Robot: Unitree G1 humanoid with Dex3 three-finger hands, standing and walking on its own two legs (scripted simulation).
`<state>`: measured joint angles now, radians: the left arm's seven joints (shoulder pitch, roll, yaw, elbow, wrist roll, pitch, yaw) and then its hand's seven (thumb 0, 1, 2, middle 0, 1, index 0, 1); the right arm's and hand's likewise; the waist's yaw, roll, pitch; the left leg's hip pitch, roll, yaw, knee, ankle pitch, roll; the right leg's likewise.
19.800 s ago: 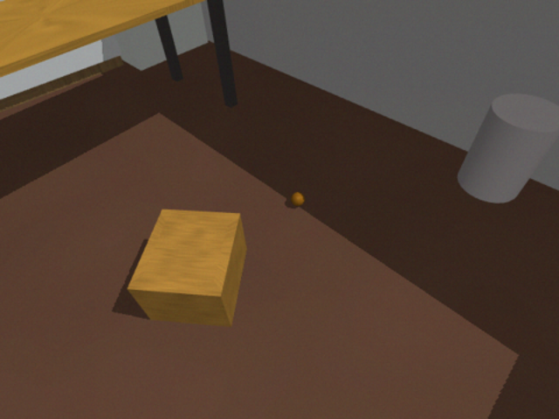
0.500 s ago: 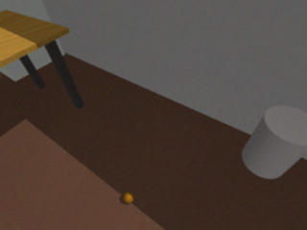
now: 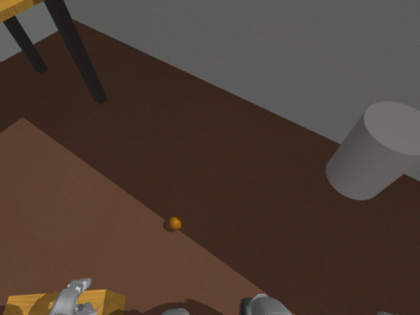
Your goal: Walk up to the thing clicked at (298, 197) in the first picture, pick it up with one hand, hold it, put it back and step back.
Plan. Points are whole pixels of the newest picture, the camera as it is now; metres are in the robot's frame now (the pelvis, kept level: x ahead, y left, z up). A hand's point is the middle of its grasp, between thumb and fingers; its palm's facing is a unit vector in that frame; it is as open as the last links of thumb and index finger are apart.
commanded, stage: walk up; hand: left
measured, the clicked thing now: (175, 222) +0.53 +0.19 -0.72
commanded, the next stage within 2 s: none
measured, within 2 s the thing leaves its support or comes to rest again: neither
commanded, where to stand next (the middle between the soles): +0.14 -0.05 m, yaw -1 degrees
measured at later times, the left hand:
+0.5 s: hand out of the picture +0.02 +0.25 -0.14, palm faces -0.10 -0.91 -0.40, open 7.3 cm
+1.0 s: hand out of the picture -0.17 +0.26 -0.16, palm faces +0.00 -0.95 -0.32, open 7.3 cm
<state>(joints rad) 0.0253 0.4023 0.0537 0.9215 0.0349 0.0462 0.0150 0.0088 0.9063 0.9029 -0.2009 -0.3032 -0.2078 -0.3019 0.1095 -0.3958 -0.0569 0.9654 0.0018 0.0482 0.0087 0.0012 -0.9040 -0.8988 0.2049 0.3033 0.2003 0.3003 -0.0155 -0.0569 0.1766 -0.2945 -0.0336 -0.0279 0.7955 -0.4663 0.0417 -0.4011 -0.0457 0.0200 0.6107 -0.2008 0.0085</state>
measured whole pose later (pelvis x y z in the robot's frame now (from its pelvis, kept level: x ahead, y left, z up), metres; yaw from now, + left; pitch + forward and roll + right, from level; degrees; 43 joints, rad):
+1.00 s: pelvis -0.25 -0.01 +0.01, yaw -1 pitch -2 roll -2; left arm 0.22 0.41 0.10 0.85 0.02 0.07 0.00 0.01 0.91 0.90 -0.20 -0.30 -0.21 -0.30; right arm 0.19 -0.34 -0.04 0.87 -0.04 0.02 -0.01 0.01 -0.90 -0.90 0.21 0.30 0.21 0.30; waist 0.02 -0.07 0.14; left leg -0.27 0.02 -0.01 0.54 -0.24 0.03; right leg -0.42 0.11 0.17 1.15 -0.42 0.00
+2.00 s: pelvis -0.25 -0.04 +0.00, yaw -1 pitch -2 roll +0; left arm 0.20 0.35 0.05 0.97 0.03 -0.02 0.00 0.01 0.91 0.90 -0.20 -0.30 -0.21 -0.30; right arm 0.17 -0.38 -0.04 0.94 0.00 0.01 0.00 0.00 -0.90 -0.90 0.21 0.30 0.20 0.30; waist 0.01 0.02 0.09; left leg -0.29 0.00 -0.03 0.74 -0.46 0.01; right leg -0.31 -0.01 0.00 0.65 -0.30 -0.01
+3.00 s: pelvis -0.24 -0.05 +0.02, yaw +0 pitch -2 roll +0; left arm 0.10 0.35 0.00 1.16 0.01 -0.03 -0.01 0.01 0.91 0.90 -0.20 -0.30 -0.21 -0.30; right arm 0.11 -0.35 0.00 1.14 0.00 -0.01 0.01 0.00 -0.90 -0.90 0.21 0.30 0.20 0.30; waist 0.00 0.01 0.06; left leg -0.09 0.03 -0.04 0.32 -0.19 -0.04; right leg -0.16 -0.01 -0.03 0.34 -0.15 -0.01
